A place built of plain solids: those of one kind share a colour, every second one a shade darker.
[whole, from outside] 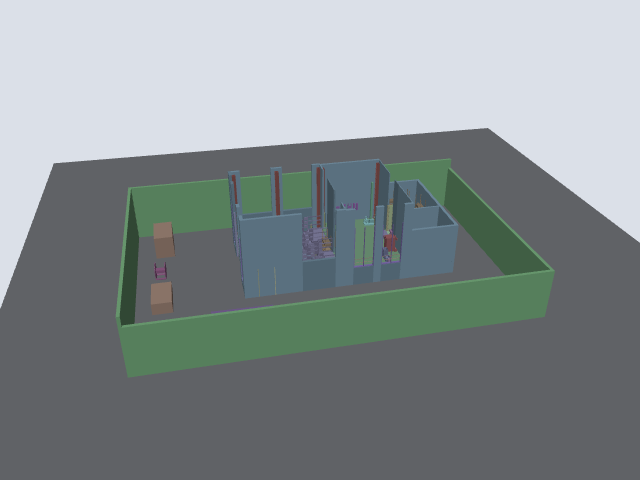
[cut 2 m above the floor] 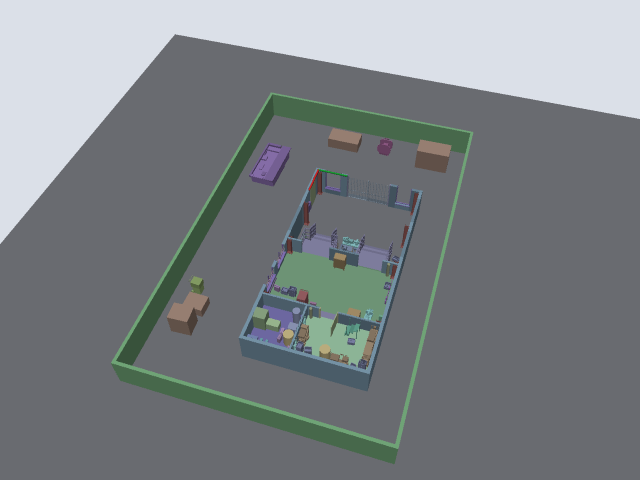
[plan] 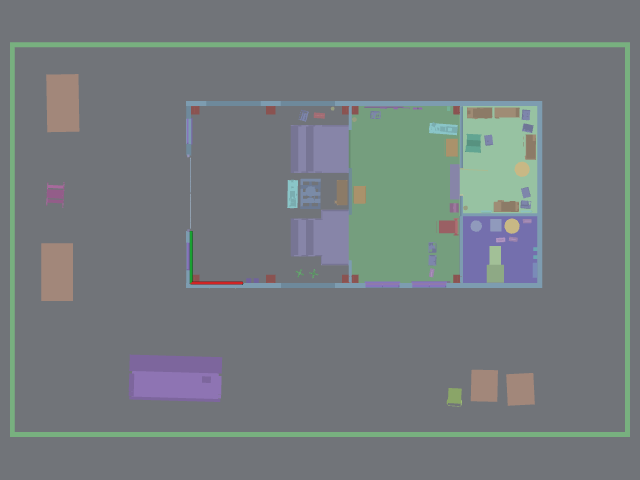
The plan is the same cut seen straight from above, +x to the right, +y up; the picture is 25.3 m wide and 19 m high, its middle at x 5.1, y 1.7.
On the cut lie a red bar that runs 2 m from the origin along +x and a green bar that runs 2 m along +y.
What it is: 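A firm's repair and maintenance workshop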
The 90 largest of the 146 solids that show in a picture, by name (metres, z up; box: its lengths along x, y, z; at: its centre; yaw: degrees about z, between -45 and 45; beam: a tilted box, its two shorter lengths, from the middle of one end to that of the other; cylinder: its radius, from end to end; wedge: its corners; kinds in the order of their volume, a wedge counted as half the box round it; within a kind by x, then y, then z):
{
 "yard_bound_1": {"box": [0.2, 15.63, 4.07], "at": [-7.08, 1.71, 1.99]},
 "yard_bound_2": {"box": [24.55, 0.2, 3.37], "at": [5.1, -6.0, 1.64]},
 "yard_bound_3": {"box": [24.55, 0.2, 4.07], "at": [5.1, 9.43, 1.99]},
 "yard_bound_4": {"box": [0.2, 15.63, 3.37], "at": [17.28, 1.71, 1.64]},
 "wall_1": {"box": [0.2, 0.71, 5.65], "at": [-0.1, 0.15, 2.77]},
 "wall_2": {"box": [0.2, 1.11, 0.5], "at": [-0.1, 1.05, 0.2]},
 "wall_3": {"box": [0.2, 0.46, 5.65], "at": [-0.1, 1.82, 2.77]},
 "wall_4": {"box": [0.2, 0.46, 5.65], "at": [-0.1, 5.28, 2.77]},
 "wall_5": {"box": [0.2, 1.01, 0.5], "at": [-0.1, 6.0, 0.2]},
 "wall_6": {"box": [0.2, 0.71, 5.65], "at": [-0.1, 6.85, 2.77]},
 "wall_7": {"box": [0.81, 0.2, 5.65], "at": [0.2, 7.1, 2.77]},
 "wall_8": {"box": [3.76, 0.2, 5.65], "at": [1.68, -0.1, 2.77]},
 "wall_9": {"box": [2.16, 0.2, 2.25], "at": [1.68, 7.1, 1.07]},
 "wall_10": {"box": [0.81, 0.2, 5.65], "at": [3.15, 7.1, 2.77]},
 "wall_11": {"box": [2.16, 0.2, 2.25], "at": [4.62, -0.1, 1.07]},
 "wall_12": {"box": [2.16, 0.2, 2.25], "at": [4.62, 7.1, 1.07]},
 "wall_13": {"box": [0.61, 0.2, 5.65], "at": [6.0, -0.1, 2.77]},
 "wall_14": {"box": [0.61, 0.2, 5.65], "at": [6.0, 7.1, 2.77]},
 "wall_15": {"box": [0.06, 1.85, 5.65], "at": [6.27, 3.62, 2.77]},
 "wall_16": {"box": [0.06, 0.95, 5.65], "at": [6.27, 6.53, 2.77]},
 "wall_17": {"box": [0.06, 0.9, 5.6], "at": [6.33, 0.45, 2.75]},
 "wall_18": {"box": [0.06, 1.85, 5.6], "at": [6.33, 3.62, 2.75]},
 "wall_19": {"box": [0.06, 0.95, 5.6], "at": [6.33, 6.53, 2.75]},
 "wall_20": {"box": [0.61, 0.2, 5.6], "at": [6.6, -0.1, 2.75]},
 "wall_21": {"box": [1.36, 0.2, 1.35], "at": [7.58, -0.1, 0.62]},
 "wall_22": {"box": [0.51, 0.2, 5.6], "at": [8.5, -0.1, 2.75]},
 "wall_23": {"box": [4.4, 0.2, 5.6], "at": [8.5, 7.1, 2.75]},
 "wall_24": {"box": [1.36, 0.2, 1.35], "at": [9.43, -0.1, 0.62]},
 "wall_25": {"box": [0.61, 0.2, 5.6], "at": [10.4, -0.1, 2.75]},
 "wall_26": {"box": [0.06, 2.76, 5.6], "at": [10.67, 1.38, 2.75]},
 "wall_27": {"box": [0.06, 0.81, 5.6], "at": [10.67, 3.05, 2.75]},
 "wall_28": {"box": [0.06, 2.46, 5.6], "at": [10.67, 5.77, 2.75]},
 "wall_29": {"box": [0.06, 2.7, 3.67], "at": [10.73, 1.35, 1.78]},
 "wall_30": {"box": [0.06, 0.76, 3.67], "at": [10.73, 3.08, 1.78]},
 "wall_31": {"box": [0.06, 2.46, 3.67], "at": [10.73, 5.77, 1.78]},
 "wall_32": {"box": [3.0, 0.06, 3.67], "at": [12.2, 2.67, 1.78]},
 "wall_33": {"box": [3.0, 0.06, 3.67], "at": [12.2, 2.73, 1.78]},
 "wall_34": {"box": [3.2, 0.2, 3.67], "at": [12.3, -0.1, 1.78]},
 "wall_35": {"box": [3.2, 0.2, 3.67], "at": [12.3, 7.1, 1.78]},
 "wall_36": {"box": [0.2, 2.9, 3.67], "at": [13.8, 1.25, 1.78]},
 "wall_37": {"box": [0.2, 4.5, 3.67], "at": [13.8, 4.95, 1.78]},
 "raised_floor_hall_1": {"box": [4.53, 7.13, 0.9], "at": [8.5, 3.5, 0.4]},
 "raised_floor_stores_1": {"box": [3.13, 4.43, 1.07], "at": [12.2, 4.85, 0.48]},
 "beyond_pallets_1": {"box": [1.26, 2.29, 0.8], "at": [-5.31, 0.43, 0.39], "yaw": -0.1},
 "beyond_pallets_2": {"box": [1.28, 2.28, 1.61], "at": [-5.08, 7.12, 0.8], "yaw": 1.0},
 "beyond_pallets_3": {"box": [1.05, 1.26, 0.67], "at": [11.61, -4.07, 0.33], "yaw": -1.3},
 "beyond_pallets_4": {"box": [1.08, 1.25, 1.47], "at": [13.04, -4.21, 0.73], "yaw": 2.8},
 "raised_floor_plant_1": {"box": [3.13, 2.83, 0.9], "at": [12.2, 1.35, 0.4]},
 "door_landing_1": {"box": [0.32, 1.5, 0.22], "at": [4.1, 1.8, 0.06]},
 "door_landing_2": {"box": [0.32, 1.9, 0.22], "at": [4.1, 5.3, 0.06]},
 "door_landing_3": {"box": [0.32, 1.5, 0.39], "at": [4.4, 1.8, 0.14]},
 "door_landing_4": {"box": [0.32, 1.9, 0.39], "at": [4.4, 5.3, 0.14]},
 "door_landing_5": {"box": [0.32, 1.5, 0.56], "at": [4.7, 1.8, 0.23]},
 "door_landing_6": {"box": [0.32, 1.9, 0.56], "at": [4.7, 5.3, 0.23]},
 "door_landing_7": {"box": [0.32, 1.5, 0.73], "at": [5.0, 1.8, 0.32]},
 "door_landing_8": {"box": [0.32, 1.9, 0.73], "at": [5.0, 5.3, 0.32]},
 "door_landing_9": {"box": [1.1, 2.2, 0.9], "at": [5.69, 1.8, 0.4]},
 "door_landing_10": {"box": [1.1, 1.9, 0.9], "at": [5.69, 5.3, 0.4]},
 "door_landing_11": {"box": [0.4, 1.4, 0.22], "at": [10.44, 4.0, 0.91]},
 "beyond_skip_1": {"box": [0.48, 1.66, 0.12], "at": [-2.11, -3.73, 1.03], "yaw": -1.6},
 "beyond_skip_2": {"box": [3.6, 0.12, 0.14], "at": [-0.65, -4.61, 1.17], "yaw": -1.6},
 "beyond_skip_3": {"box": [3.21, 1.61, 0.49], "at": [-0.63, -3.78, 0.72], "yaw": -1.6},
 "beyond_skip_4": {"box": [3.66, 0.65, 0.07], "at": [-0.61, -3.21, 1.2], "yaw": -1.6},
 "beyond_skip_5": {"box": [1.52, 1.39, 0.12], "at": [0.33, -3.95, 1.03], "yaw": -1.6},
 "plant_pumps_1": {"box": [0.68, 0.72, 1.35], "at": [12.04, 0.36, 1.48]},
 "plant_pumps_2": {"box": [0.46, 1.04, 0.56], "at": [12.04, 0.94, 1.08]},
 "tool_cabinet_1": {"box": [0.5, 0.65, 0.85], "at": [6.67, 3.49, 1.4]},
 "tool_cabinet_2": {"box": [0.45, 0.7, 0.89], "at": [6.67, 3.49, 1.41]},
 "tool_cabinet_3": {"box": [0.46, 0.7, 0.91], "at": [10.32, 5.36, 1.4]},
 "drum_1": {"cylinder": 0.3, "from": [12.7, 2.25, 0.85], "to": [12.7, 2.25, 1.72]},
 "drum_2": {"cylinder": 0.3, "from": [13.1, 4.5, 1.02], "to": [13.1, 4.5, 1.89]},
 "air_station_1": {"cylinder": 0.23, "from": [11.29, 2.25, 0.85], "to": [11.29, 2.25, 2.5]},
 "air_station_2": {"box": [0.45, 0.5, 0.78], "at": [12.06, 2.29, 1.19]},
 "beyond_wheeled_bin_1": {"box": [0.48, 0.51, 1.08], "at": [10.43, -4.47, 0.48], "yaw": -3.2},
 "beyond_wheeled_bin_2": {"box": [0.53, 0.6, 0.4], "at": [10.43, -4.47, 0.82], "yaw": -3.2},
 "spill_kit_1": {"box": [0.62, 0.51, 1.12], "at": [10.12, 2.22, 1.36]},
 "shelving_bay_1": {"box": [0.43, 1.0, 0.17], "at": [5.97, 3.57, 1.24]},
 "shelving_bay_2": {"box": [0.7, 0.35, 0.12], "at": [11.51, 6.72, 1.86]},
 "shelving_bay_3": {"box": [0.84, 0.4, 0.44], "at": [12.43, 6.75, 2.17]},
 "shelving_bay_4": {"box": [0.38, 0.7, 0.12], "at": [13.45, 5.27, 1.49]},
 "door_leaf_1": {"box": [1.0, 0.044, 2.15], "at": [1.25, 0.0, 1.02]},
 "door_leaf_2": {"box": [0.99, 0.044, 2.14], "at": [11.26, 4.47, 2.04], "yaw": -3.0},
 "pump_set_1": {"box": [0.41, 1.11, 0.15], "at": [4.02, 3.52, 0.02], "yaw": -0.9},
 "pump_set_2": {"box": [1.11, 0.41, 0.15], "at": [9.98, 6.09, 0.87], "yaw": -4.4},
 "distribution_board_1": {"box": [0.18, 0.6, 0.91], "at": [13.61, 0.5, 2.3]},
 "downpipe_1": {"box": [0.14, 0.2, 3.05], "at": [10.19, 6.9, 2.33]},
 "beyond_cable_drum_1": {"box": [0.042, 0.73, 0.98], "at": [-5.69, 3.54, 0.43], "yaw": -2.9},
 "beyond_cable_drum_2": {"box": [0.66, 0.35, 0.2], "at": [-5.37, 3.52, 0.52], "yaw": -2.9},
 "roller_shutter_1": {"box": [0.1, 0.11, 3.55], "at": [-0.11, 5.03, 1.73]},
 "lean_roll_1": {"cylinder": 0.09, "from": [6.46, 6.47, 0.85], "to": [6.46, 6.47, 1.98]}
}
